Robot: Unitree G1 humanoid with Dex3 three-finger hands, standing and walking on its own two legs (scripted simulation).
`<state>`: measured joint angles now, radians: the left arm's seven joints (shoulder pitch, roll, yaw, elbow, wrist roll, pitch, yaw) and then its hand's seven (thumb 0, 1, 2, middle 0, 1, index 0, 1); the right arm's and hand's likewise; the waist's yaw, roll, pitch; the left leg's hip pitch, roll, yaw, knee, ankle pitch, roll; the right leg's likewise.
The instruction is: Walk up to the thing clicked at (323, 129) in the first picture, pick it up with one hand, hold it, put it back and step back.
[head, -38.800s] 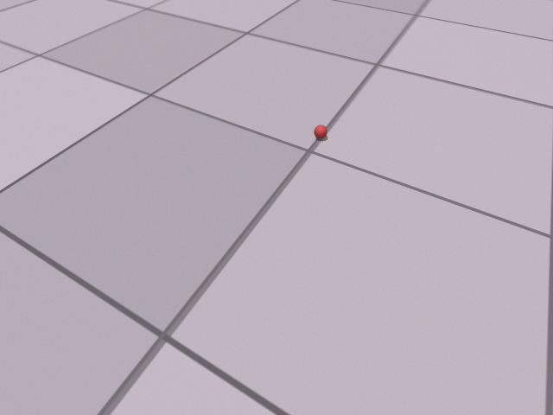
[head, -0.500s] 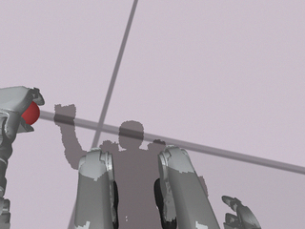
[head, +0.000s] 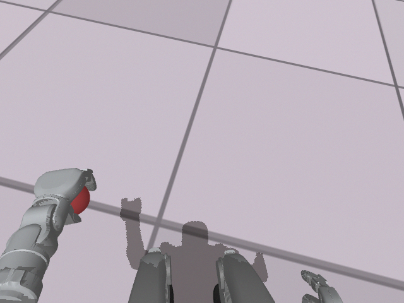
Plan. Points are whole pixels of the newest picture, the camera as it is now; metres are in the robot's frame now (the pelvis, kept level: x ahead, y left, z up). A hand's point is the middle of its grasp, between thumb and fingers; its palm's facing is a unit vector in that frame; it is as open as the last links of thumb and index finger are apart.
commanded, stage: lift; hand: left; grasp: from above
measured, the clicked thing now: (71, 198) +0.37 +0.28 -0.10
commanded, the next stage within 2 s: hold in 0.56 s
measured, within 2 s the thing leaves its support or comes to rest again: neither
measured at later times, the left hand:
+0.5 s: hand (73, 172) +0.37 +0.23 +0.02, palm faces -0.43 -0.09 -0.90, open 9.1 cm
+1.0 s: hand (75, 151) +0.38 +0.22 +0.08, palm faces -0.44 -0.08 -0.90, open 9.0 cm
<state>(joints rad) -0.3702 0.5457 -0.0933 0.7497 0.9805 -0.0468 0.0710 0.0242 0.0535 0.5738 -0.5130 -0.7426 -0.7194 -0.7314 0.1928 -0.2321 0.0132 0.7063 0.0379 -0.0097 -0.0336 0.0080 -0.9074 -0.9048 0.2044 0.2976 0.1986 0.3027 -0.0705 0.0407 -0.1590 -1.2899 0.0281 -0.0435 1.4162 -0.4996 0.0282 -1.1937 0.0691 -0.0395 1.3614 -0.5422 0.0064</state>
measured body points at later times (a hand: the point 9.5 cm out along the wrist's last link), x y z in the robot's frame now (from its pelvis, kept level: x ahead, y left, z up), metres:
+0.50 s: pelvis +0.04 +0.00 +0.10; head +0.10 +0.00 +0.54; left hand +0.39 +0.24 +0.07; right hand +0.12 -0.26 -0.03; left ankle +0.08 +0.10 -0.59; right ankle +0.06 -0.13 -0.59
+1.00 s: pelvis +0.07 -0.01 +0.13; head +0.10 -0.02 +0.58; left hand +0.40 +0.22 +0.13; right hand +0.18 -0.27 +0.01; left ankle +0.08 +0.10 -0.59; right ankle +0.06 -0.13 -0.59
